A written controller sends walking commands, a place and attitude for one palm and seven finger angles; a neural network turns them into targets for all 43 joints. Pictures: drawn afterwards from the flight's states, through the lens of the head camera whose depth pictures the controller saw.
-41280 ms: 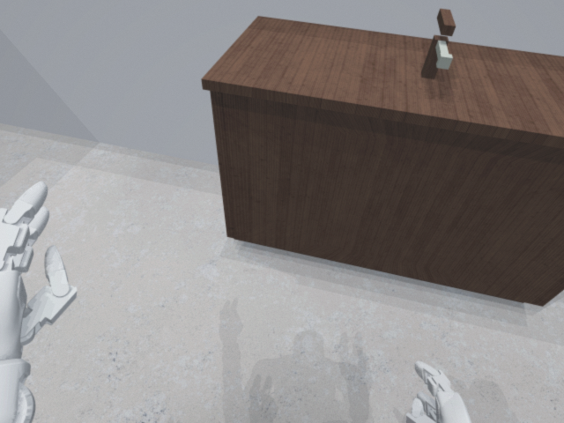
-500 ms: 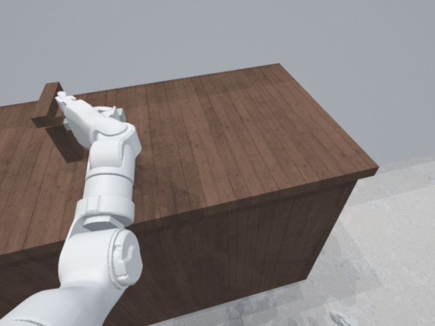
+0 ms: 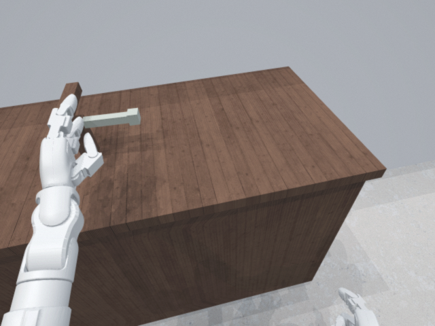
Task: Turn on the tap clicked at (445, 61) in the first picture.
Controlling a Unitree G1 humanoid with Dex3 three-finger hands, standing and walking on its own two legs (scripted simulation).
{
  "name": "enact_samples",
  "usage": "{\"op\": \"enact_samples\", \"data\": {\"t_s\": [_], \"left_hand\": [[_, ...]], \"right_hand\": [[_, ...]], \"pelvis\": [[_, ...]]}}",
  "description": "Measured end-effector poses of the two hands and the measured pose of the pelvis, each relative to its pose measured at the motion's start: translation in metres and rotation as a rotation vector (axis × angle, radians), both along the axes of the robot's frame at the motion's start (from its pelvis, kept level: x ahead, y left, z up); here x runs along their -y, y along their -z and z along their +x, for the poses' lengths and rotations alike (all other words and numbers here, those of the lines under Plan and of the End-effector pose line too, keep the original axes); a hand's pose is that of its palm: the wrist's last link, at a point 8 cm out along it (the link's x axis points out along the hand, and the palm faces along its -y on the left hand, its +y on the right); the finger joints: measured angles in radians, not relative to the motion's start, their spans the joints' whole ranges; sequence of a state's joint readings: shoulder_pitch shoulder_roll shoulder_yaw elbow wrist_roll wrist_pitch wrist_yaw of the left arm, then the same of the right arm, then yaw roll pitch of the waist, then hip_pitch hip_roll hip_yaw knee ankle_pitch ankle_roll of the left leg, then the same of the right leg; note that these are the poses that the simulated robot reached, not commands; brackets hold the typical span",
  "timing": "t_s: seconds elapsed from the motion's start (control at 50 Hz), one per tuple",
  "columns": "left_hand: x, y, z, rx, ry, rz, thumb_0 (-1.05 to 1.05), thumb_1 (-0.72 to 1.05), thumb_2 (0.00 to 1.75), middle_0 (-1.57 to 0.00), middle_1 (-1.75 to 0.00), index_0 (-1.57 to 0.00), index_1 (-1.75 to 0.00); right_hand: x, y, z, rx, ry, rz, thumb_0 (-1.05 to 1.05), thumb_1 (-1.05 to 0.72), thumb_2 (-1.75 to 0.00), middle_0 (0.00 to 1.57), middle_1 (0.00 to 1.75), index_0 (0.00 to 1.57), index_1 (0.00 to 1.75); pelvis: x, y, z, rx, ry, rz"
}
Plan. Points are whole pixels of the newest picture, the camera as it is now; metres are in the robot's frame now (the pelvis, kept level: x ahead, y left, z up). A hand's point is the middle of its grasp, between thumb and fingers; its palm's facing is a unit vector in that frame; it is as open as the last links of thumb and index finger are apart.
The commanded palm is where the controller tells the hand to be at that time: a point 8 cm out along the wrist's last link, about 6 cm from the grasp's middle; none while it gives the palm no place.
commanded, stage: draw the hand back beside the body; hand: left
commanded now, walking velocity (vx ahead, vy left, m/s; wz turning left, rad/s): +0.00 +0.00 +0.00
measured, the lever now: (133, 116) +0.52 +0.26 +0.13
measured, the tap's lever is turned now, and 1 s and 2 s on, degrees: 86 86 86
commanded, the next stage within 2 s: step back with the hand held close in 1.00 s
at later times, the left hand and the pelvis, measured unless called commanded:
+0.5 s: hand (72, 201) +0.24 +0.25 +0.16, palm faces +0.35 -0.89 -0.28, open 7.5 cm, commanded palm +0.20 +0.29 +0.17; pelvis +0.00 +0.02 +0.00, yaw +0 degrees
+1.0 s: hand (47, 235) +0.19 +0.26 +0.16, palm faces +0.42 -0.85 -0.32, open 7.4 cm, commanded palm +0.15 +0.30 +0.17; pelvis +0.00 +0.02 +0.00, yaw +1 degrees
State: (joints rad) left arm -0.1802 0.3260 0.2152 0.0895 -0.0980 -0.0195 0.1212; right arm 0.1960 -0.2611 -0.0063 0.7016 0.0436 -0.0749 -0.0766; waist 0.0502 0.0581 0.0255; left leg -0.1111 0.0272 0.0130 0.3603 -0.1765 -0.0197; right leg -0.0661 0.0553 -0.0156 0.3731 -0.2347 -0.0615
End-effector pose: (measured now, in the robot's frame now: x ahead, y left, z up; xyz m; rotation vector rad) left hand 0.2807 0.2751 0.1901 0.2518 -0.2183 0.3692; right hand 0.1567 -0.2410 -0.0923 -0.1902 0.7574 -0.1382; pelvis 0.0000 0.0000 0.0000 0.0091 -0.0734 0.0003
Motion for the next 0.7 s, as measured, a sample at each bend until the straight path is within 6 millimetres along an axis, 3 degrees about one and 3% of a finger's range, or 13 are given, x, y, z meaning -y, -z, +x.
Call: {"op": "enact_samples", "data": {"t_s": [0.14,0.28,0.7], "left_hand": [[0.008,0.009,-0.01,-0.009,0.077,0.013,0.01,0.9,0.9,-0.17,-0.22,-0.17,-0.22],[-0.001,0.014,-0.032,-0.017,0.084,0.032,0.01,0.89,0.9,-0.19,-0.24,-0.18,-0.24],[-0.026,0.023,-0.112,-0.073,-0.018,0.103,0.01,0.89,0.9,-0.21,-0.29,-0.2,-0.3]], "right_hand": [[-0.026,-0.014,0.022,0.078,-0.032,0.036,0.01,-0.9,-0.9,0.2,0.3,0.2,0.3],[-0.044,-0.022,0.029,0.12,-0.047,0.058,0.01,-0.9,-0.9,0.2,0.3,0.2,0.3],[-0.046,-0.022,0.027,0.117,-0.085,0.021,0.01,-0.9,-0.9,0.2,0.3,0.2,0.3]], "pelvis": [[-0.008,-0.002,-0.002,0.01,0.006,-0.002],[-0.015,-0.003,0.002,0.019,0.02,-0.005],[-0.021,-0.002,0.002,0.033,0.005,-0.012]]}}
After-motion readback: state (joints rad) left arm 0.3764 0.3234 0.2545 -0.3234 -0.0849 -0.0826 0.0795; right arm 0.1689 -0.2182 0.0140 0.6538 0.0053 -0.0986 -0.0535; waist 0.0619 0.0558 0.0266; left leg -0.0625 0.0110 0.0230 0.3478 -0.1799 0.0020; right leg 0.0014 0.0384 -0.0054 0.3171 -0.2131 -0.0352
